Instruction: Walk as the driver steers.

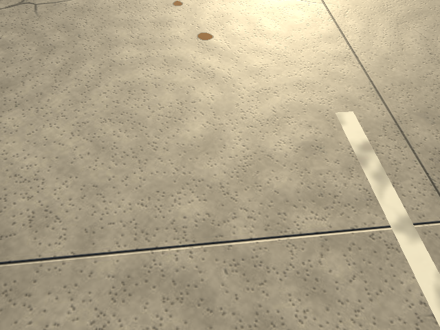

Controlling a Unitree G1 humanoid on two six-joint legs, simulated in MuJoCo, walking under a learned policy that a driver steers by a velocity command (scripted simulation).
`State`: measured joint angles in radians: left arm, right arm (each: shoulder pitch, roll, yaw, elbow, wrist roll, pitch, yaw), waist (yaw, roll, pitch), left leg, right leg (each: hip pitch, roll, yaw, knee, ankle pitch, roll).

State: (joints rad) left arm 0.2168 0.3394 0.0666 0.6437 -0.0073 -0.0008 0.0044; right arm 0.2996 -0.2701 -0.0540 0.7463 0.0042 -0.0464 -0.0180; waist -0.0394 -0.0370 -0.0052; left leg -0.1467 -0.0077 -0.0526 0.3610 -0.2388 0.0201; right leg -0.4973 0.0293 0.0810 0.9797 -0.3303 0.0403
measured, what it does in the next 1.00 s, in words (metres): walks ahead, turning left: right foot, then left foot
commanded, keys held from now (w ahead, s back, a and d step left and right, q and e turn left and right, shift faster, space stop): w+q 1.00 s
